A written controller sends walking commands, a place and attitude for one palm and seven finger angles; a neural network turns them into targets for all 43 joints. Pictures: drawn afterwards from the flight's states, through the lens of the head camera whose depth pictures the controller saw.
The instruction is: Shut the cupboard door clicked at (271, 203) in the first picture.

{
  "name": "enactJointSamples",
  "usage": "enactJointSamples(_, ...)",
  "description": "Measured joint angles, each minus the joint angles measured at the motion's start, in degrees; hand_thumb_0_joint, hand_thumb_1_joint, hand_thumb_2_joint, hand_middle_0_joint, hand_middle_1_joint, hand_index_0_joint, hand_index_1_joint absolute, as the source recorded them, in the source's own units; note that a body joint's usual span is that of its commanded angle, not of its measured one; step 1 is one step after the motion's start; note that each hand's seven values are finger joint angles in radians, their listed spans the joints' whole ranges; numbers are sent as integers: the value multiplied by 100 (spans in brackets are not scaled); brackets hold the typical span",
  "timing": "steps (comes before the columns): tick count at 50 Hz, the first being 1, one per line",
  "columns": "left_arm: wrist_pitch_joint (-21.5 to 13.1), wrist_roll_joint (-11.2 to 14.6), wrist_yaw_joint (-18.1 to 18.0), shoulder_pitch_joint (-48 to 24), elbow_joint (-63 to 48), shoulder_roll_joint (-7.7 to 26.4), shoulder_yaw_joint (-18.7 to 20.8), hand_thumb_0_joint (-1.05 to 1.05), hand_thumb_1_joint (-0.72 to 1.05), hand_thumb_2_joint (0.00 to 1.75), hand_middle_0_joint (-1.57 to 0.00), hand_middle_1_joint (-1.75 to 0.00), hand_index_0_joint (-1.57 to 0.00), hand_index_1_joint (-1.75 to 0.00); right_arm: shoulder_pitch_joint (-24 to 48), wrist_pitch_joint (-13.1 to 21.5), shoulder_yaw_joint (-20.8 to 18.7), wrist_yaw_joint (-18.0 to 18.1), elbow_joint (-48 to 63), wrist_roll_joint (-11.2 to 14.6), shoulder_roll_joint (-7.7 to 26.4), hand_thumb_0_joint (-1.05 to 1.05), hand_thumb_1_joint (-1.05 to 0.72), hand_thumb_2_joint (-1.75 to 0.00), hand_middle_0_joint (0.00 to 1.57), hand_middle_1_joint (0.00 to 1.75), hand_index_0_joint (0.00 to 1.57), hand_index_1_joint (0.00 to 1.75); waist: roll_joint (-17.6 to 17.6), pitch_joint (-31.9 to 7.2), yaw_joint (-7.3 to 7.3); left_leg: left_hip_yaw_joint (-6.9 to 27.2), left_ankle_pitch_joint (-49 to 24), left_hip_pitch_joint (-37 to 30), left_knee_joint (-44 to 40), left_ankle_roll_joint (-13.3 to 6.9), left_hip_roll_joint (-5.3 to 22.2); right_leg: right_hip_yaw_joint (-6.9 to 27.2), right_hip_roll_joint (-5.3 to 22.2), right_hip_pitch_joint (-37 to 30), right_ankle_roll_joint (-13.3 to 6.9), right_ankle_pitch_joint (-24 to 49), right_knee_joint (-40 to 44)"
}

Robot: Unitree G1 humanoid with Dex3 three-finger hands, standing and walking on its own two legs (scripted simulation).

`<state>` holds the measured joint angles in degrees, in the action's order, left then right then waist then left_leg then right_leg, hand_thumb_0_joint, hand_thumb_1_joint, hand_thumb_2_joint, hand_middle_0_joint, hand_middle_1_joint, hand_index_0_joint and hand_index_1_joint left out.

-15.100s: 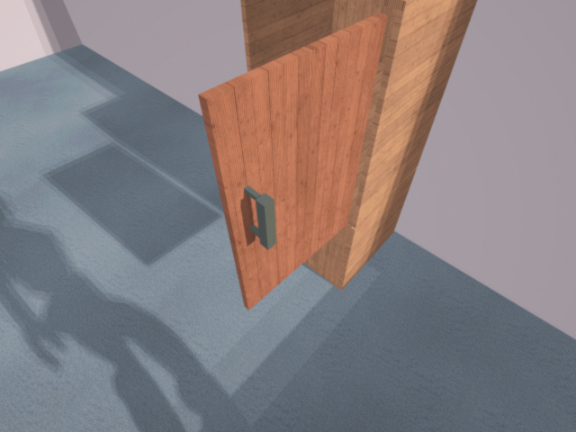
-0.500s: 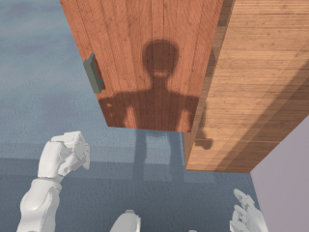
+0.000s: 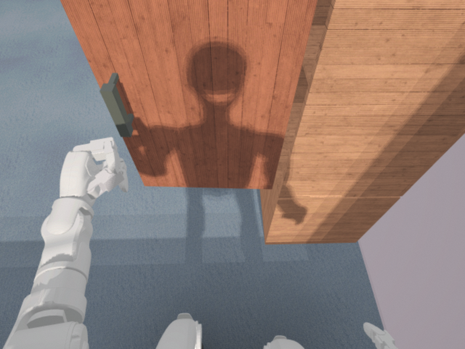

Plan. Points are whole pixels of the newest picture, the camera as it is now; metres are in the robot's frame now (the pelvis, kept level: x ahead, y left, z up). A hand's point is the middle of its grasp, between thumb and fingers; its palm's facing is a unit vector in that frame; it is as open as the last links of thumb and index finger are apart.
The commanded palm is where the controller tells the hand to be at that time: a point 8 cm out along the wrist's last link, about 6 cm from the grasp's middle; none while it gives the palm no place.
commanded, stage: bring the fist close to the handle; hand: left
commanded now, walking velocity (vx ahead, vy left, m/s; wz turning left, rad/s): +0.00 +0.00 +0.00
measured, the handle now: (120, 105) +0.56 +0.25 +0.07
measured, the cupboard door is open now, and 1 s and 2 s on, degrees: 87 87 69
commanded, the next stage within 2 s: push the door shut along its arc in 0.66 s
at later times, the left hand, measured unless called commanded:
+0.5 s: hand (129, 139) +0.47 +0.21 +0.07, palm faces +0.03 -1.00 -0.01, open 3.1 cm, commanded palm +0.44 +0.26 +0.07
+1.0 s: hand (129, 131) +0.48 +0.21 +0.08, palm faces -0.02 -1.00 -0.02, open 3.1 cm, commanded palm +0.47 +0.26 +0.07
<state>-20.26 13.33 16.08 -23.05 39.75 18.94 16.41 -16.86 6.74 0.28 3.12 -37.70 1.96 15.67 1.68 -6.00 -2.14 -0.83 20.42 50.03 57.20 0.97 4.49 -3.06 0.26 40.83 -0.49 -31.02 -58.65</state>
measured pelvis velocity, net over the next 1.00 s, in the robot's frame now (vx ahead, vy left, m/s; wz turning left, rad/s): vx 0.00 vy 0.01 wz -0.02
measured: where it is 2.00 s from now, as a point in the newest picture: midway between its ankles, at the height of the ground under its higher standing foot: outside the picture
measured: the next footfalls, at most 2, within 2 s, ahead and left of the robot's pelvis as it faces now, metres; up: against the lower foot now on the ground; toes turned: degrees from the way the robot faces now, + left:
none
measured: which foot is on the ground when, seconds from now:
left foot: down 0.00-1.00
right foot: down 0.00-1.00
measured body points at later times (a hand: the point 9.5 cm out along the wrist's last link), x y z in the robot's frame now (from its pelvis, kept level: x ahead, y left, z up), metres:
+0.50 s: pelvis +0.01 +0.01 -0.01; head +0.10 +0.01 +0.43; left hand +0.46 +0.26 +0.08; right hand +0.02 -0.26 -0.13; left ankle +0.07 +0.13 -0.67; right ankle -0.02 -0.11 -0.67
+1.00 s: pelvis +0.00 +0.01 -0.01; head +0.10 +0.02 +0.43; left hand +0.48 +0.26 +0.08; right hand +0.06 -0.27 -0.12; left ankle +0.07 +0.13 -0.67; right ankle -0.02 -0.11 -0.67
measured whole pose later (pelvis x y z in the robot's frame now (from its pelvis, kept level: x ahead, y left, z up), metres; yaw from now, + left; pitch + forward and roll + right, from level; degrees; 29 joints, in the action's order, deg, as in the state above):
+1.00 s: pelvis +0.00 +0.01 -0.01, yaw -1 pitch +19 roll -3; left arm -22.1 7.8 18.9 -46.6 64.6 28.4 21.8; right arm -17.6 1.2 0.7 1.3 -37.5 1.3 15.5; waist 1.6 -7.1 -6.7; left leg 0.0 21.9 58.6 61.6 0.6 5.6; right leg -3.3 -0.9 48.6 -0.2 -31.5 -61.3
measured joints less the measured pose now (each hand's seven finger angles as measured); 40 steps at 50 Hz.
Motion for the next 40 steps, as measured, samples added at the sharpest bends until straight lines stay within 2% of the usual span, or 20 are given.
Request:
enactJointSamples(10, -72, -280, 13, -1471, 1510, 430, 297, 2, 90, 90, -130, -150, -130, -150, -145, -195, 20, -66, -95, -44, -39, 1, -90, -90, 21, 30, 20, 30, 9, -58, -219, 16, 27, 451, 202, -26, 44, 4, -41, 432, 17, 4, -157)
enactJointSamples(15, -115, -458, -14, -1969, 2030, 676, 559, 2, 90, 90, -130, -150, -130, -150, -269, -319, 15, -126, -113, -94, -44, 1, -90, -90, 21, 30, 20, 30, 16, -106, -367, 1, 73, 710, 335, -37, 90, 35, -79, 696, 26, -13, -264)
enactJointSamples(18, -162, -479, -5, -1980, 2006, 731, 658, 2, 90, 90, -130, -150, -130, -150, -388, -414, -36, -179, -100, -114, -45, 1, -90, -90, 21, 30, 20, 30, 39, -117, -411, -33, 103, 763, 362, -44, 116, 75, -99, 763, 32, -16, -275)
enactJointSamples(28, -231, -446, -54, -1414, 1650, 547, 768, 2, 90, 90, -130, -150, -130, -150, -594, -654, -58, -225, -65, -86, -86, 1, -90, -90, 21, 30, 20, 30, 21, -104, -406, -110, 115, 502, 176, -58, 130, 145, -111, 524, 56, 24, -58)
enactJointSamples(34, -302, -449, -8, -1538, 1776, 641, 705, 2, 90, 90, -130, -150, -130, -150, -421, -624, -48, -195, -74, -78, -88, 1, -90, -90, 21, 30, 20, 30, -7, -90, -396, -37, 118, 504, 201, -44, 121, 77, -115, 478, 42, 18, -42)
enactJointSamples(40, -220, -400, 74, -1714, 1942, 647, 571, 2, 90, 90, -130, -150, -130, -150, -253, -621, -34, -199, -11, -66, -54, 0, -90, -90, 21, 30, 20, 30, -14, -122, -348, -5, 108, 523, 203, -47, 98, 45, -100, 477, 43, 15, -39)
